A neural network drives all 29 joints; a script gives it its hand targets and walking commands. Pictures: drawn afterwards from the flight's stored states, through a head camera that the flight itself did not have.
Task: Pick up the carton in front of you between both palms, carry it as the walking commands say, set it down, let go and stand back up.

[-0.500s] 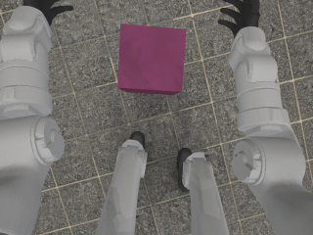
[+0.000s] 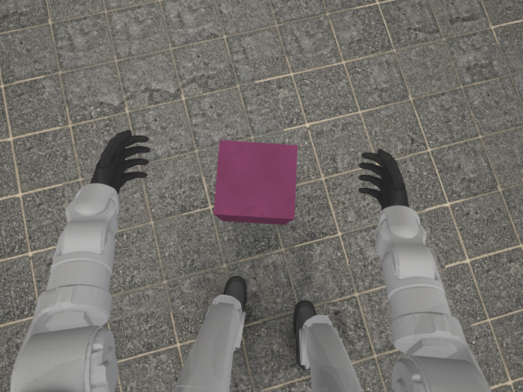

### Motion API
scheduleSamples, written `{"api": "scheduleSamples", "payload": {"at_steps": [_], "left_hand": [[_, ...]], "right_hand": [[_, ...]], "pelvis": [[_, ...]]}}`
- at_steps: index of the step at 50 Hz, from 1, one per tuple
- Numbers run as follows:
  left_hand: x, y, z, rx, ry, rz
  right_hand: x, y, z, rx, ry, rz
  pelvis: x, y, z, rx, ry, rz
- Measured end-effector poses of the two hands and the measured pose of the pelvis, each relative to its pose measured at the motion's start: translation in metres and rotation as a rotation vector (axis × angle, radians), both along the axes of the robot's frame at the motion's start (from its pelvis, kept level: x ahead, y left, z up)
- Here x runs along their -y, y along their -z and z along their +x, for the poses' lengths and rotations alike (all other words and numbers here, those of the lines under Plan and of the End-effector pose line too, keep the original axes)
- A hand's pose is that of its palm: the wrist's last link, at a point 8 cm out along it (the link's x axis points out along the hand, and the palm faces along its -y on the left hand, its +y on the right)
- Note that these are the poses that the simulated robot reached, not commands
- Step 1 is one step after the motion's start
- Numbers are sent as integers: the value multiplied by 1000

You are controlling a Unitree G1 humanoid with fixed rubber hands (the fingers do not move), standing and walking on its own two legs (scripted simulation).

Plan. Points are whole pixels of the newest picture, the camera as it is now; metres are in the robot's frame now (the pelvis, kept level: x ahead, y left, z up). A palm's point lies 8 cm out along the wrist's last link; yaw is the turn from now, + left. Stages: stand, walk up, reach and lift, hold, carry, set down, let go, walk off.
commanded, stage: let go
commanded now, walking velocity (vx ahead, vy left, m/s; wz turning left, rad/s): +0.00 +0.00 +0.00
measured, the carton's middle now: (255, 187) +0.48 +0.06 -0.58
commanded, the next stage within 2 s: stand in 0.98 s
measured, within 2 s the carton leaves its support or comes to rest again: neither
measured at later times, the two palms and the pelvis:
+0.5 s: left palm (109, 315) +0.22 +0.20 -0.01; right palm (516, 340) +0.24 -0.26 -0.01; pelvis +0.05 -0.04 +0.06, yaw +1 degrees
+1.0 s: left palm (104, 318) +0.22 +0.20 +0.00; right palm out of the picture +0.23 -0.27 +0.00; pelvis +0.07 -0.04 +0.07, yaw +2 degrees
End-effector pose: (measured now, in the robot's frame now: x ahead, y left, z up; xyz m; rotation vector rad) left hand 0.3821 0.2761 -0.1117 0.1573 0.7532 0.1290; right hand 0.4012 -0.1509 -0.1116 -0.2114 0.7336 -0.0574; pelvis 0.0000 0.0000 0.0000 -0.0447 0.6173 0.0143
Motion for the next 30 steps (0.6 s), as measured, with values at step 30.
{"api": "scheduleSamples", "payload": {"at_steps": [30], "left_hand": [[84, -110, -171, -36, 34, -16]], "right_hand": [[121, -111, -175, -37, 18, 19]], "pelvis": [[43, -69, 56, 579, 4, 66]]}}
